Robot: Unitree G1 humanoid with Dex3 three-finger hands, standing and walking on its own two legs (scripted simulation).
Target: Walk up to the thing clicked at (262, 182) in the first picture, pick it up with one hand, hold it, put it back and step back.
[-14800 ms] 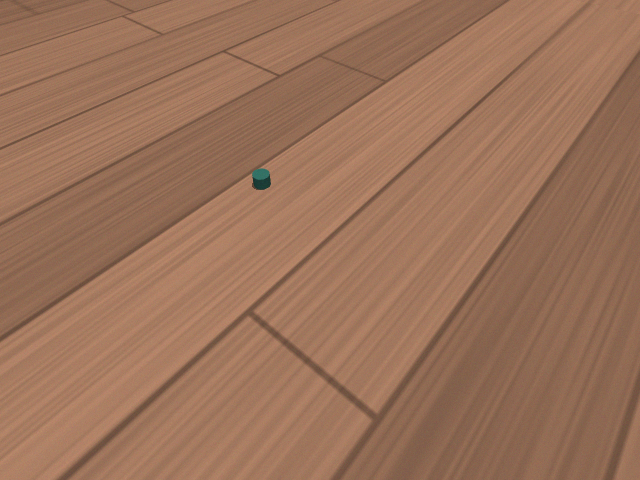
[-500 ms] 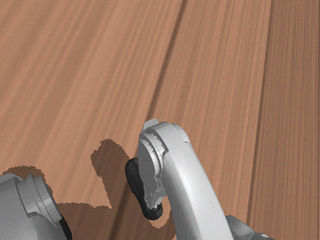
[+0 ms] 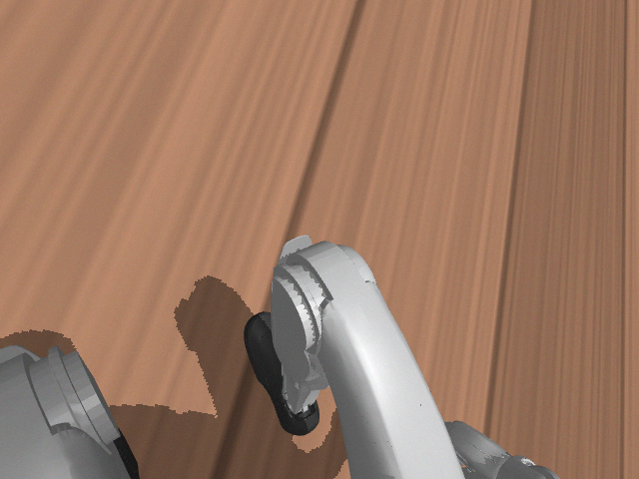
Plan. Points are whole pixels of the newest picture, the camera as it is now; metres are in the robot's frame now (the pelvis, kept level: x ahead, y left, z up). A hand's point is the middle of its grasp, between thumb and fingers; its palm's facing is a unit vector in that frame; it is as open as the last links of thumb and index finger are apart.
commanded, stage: close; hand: left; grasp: from above
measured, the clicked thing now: out of the picture +0.46 +0.30 -0.27
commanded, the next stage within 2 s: settle in 0.70 s
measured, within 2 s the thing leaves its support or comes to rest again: leaves its support in 1.08 s
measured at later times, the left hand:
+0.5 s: hand out of the picture +0.44 +0.30 -0.25, palm faces -0.43 -0.15 -0.89, open 10.5 cm
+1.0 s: hand out of the picture +0.44 +0.30 -0.25, palm faces -0.43 -0.15 -0.89, open 10.4 cm
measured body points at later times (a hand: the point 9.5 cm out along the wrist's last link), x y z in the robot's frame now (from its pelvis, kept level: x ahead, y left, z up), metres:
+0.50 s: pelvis +0.00 +0.00 +0.00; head +0.27 +0.11 +0.33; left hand +0.46 +0.31 -0.20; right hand +0.03 -0.25 -0.05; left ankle +0.06 +0.13 -0.27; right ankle +0.12 -0.13 -0.27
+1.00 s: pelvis +0.00 +0.00 +0.01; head +0.27 +0.12 +0.34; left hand +0.46 +0.31 -0.19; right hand +0.04 -0.25 -0.05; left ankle +0.06 +0.13 -0.27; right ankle +0.12 -0.13 -0.27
